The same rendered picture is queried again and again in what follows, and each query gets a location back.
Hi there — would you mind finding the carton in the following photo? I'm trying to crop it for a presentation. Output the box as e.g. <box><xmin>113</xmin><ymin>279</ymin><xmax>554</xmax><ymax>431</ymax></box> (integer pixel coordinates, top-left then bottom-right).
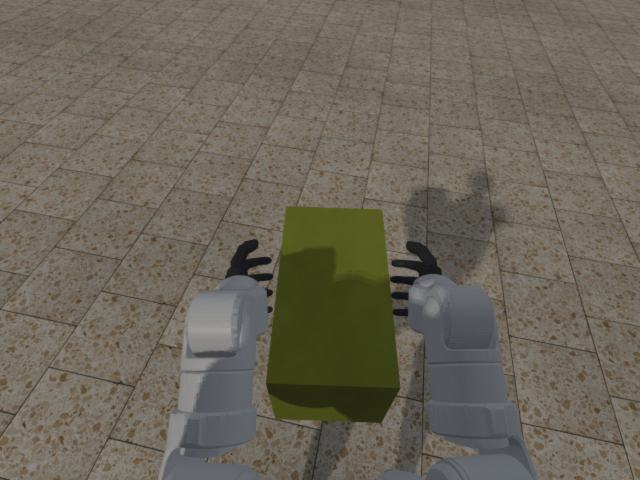
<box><xmin>266</xmin><ymin>206</ymin><xmax>400</xmax><ymax>423</ymax></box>

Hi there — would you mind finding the robot right hand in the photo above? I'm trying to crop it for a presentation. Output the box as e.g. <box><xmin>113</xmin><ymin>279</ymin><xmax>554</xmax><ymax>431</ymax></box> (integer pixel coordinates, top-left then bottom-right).
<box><xmin>390</xmin><ymin>241</ymin><xmax>442</xmax><ymax>317</ymax></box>

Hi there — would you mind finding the right robot forearm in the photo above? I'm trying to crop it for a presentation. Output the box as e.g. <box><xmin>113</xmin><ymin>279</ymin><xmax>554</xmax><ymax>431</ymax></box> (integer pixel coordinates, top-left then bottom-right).
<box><xmin>408</xmin><ymin>274</ymin><xmax>538</xmax><ymax>480</ymax></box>

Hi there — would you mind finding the robot left hand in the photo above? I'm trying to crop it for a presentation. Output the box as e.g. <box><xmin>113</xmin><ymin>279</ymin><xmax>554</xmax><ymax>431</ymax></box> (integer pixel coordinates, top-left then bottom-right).
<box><xmin>225</xmin><ymin>239</ymin><xmax>273</xmax><ymax>313</ymax></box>

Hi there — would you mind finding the left robot forearm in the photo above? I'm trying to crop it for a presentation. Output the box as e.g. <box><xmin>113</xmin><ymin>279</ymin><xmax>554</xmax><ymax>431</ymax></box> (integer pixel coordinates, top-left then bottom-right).
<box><xmin>158</xmin><ymin>275</ymin><xmax>269</xmax><ymax>480</ymax></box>

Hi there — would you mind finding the right robot upper arm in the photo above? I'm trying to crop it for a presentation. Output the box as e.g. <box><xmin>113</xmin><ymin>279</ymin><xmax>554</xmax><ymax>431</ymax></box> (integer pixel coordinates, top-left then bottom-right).
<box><xmin>425</xmin><ymin>454</ymin><xmax>534</xmax><ymax>480</ymax></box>

